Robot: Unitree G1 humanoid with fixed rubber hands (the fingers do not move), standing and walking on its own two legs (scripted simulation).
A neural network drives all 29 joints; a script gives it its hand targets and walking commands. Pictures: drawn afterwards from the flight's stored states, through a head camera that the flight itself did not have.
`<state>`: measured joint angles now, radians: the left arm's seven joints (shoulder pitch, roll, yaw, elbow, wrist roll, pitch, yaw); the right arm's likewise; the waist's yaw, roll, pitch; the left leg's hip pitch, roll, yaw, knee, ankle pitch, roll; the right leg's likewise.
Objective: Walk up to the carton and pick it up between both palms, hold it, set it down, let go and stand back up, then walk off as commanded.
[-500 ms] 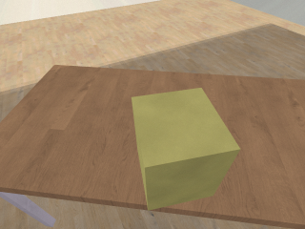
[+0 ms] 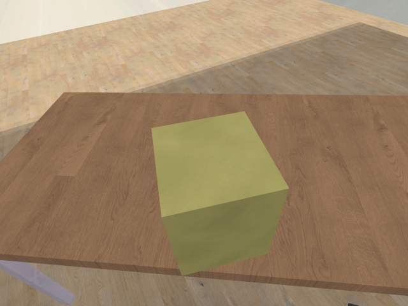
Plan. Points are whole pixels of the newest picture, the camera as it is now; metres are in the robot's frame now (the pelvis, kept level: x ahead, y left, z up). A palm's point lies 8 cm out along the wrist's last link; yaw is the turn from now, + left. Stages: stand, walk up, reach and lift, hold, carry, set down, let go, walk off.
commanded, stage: walk up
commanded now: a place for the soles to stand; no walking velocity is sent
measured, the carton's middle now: (212, 194) +0.36 +0.01 +0.03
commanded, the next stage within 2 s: reach and lift in 1.48 s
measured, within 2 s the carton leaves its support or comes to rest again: neither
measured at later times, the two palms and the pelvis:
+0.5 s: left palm out of the picture +0.03 +0.30 -0.09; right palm out of the picture +0.08 -0.31 -0.12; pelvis -0.01 -0.01 +0.01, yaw -1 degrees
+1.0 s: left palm out of the picture +0.05 +0.31 -0.10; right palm out of the picture +0.09 -0.30 -0.11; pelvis +0.01 +0.00 +0.01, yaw -2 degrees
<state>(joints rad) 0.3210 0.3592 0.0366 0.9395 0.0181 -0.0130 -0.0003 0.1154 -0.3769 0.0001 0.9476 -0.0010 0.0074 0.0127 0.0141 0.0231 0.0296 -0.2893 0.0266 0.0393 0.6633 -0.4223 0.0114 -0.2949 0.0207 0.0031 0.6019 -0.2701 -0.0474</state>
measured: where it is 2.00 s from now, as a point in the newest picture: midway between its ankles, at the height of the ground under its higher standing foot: outside the picture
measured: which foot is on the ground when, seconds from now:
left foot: up 0.00-0.18, down 0.20-0.40, up 0.42-0.62, down 0.64-1.00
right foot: down 0.00-1.00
